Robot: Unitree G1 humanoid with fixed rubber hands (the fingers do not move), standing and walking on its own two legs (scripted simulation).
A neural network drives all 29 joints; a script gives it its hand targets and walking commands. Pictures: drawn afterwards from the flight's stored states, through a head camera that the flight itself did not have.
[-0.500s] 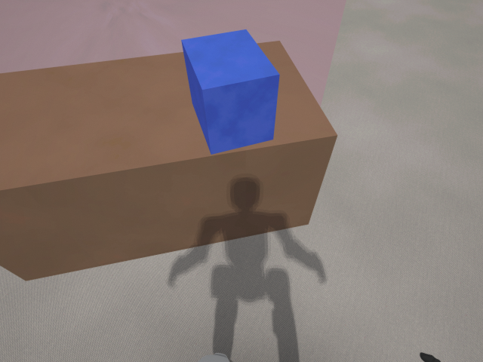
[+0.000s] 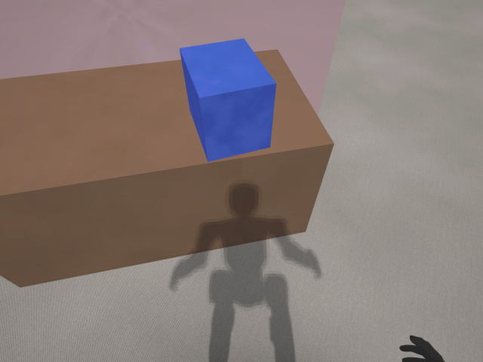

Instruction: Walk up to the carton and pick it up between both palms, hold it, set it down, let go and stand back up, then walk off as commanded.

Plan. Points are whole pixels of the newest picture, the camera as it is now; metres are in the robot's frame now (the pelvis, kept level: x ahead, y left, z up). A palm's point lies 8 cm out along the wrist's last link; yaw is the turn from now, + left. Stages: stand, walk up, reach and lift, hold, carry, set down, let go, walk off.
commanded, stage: stand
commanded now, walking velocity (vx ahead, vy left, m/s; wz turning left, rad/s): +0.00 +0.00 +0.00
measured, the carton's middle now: (226, 99) +0.85 +0.13 -0.08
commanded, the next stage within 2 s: none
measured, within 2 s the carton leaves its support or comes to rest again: neither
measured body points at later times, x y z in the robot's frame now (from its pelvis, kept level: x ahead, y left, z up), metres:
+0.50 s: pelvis +0.00 -0.01 +0.00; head +0.02 +0.00 +0.45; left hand +0.07 +0.30 -0.11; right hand +0.14 -0.30 -0.11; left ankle +0.07 +0.13 -0.73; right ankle +0.01 -0.13 -0.73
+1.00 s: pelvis +0.01 -0.01 +0.00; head +0.02 -0.01 +0.45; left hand +0.07 +0.30 -0.11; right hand +0.14 -0.30 -0.12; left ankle +0.07 +0.13 -0.73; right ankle +0.01 -0.13 -0.73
